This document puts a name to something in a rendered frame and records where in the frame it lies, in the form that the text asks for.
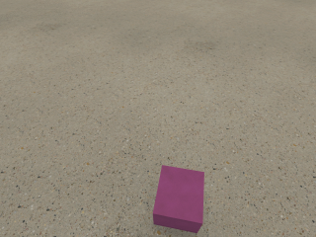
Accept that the carton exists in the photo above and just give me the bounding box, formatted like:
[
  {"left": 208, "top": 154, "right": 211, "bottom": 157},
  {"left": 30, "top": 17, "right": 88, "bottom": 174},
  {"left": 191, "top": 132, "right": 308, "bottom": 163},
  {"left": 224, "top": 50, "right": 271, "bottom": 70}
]
[{"left": 152, "top": 165, "right": 204, "bottom": 233}]

